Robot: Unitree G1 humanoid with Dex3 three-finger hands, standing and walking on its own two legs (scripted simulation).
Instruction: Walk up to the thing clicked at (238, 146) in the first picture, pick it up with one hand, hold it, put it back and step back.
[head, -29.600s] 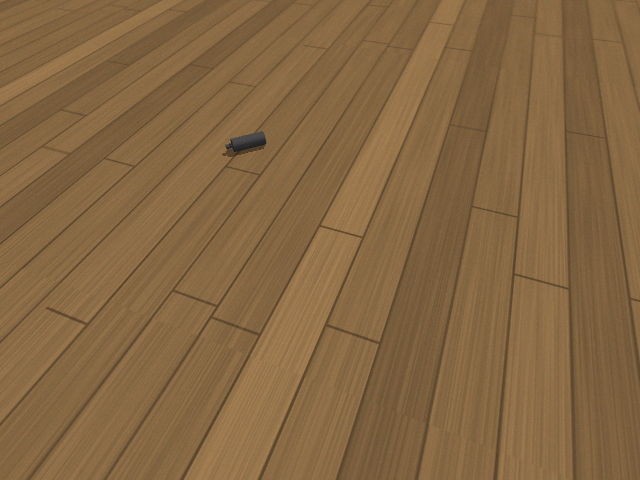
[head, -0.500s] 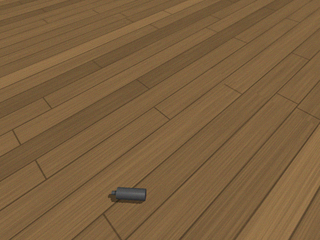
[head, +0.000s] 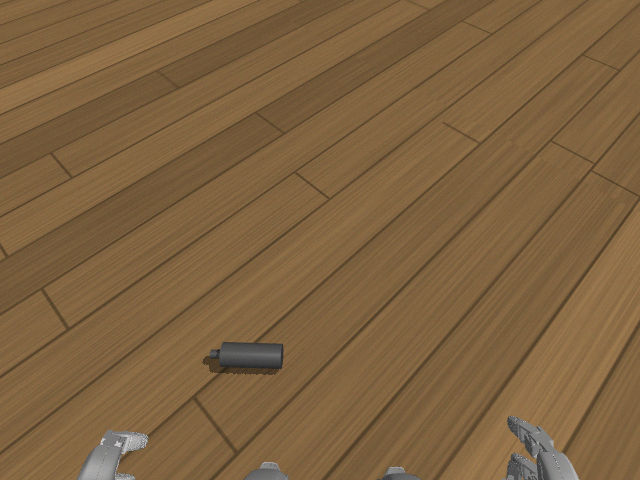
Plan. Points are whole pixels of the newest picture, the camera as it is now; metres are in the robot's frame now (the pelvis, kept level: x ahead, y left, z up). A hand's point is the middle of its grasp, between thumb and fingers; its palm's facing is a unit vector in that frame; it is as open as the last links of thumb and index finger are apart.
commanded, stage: rise first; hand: left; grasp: from above
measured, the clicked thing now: (246, 355) +0.49 +0.24 -0.68
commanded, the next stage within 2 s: none
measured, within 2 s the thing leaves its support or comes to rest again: neither
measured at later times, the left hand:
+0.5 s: hand out of the picture +0.13 +0.25 -0.17, palm faces -0.17 -0.86 -0.48, open 14.2 cm
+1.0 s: hand (184, 423) +0.26 +0.28 -0.35, palm faces -0.44 -0.46 -0.77, open 14.2 cm
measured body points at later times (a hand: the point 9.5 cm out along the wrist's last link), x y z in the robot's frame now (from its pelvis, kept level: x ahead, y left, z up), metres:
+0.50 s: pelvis -0.01 +0.00 -0.05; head +0.10 +0.01 +0.39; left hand +0.14 +0.29 -0.14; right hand +0.17 -0.25 -0.13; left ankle +0.00 +0.13 -0.68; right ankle +0.00 -0.14 -0.68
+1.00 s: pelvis -0.07 -0.01 -0.21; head +0.13 +0.00 +0.19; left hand +0.28 +0.30 -0.30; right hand +0.11 -0.28 -0.34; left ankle +0.00 +0.13 -0.68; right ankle +0.00 -0.14 -0.68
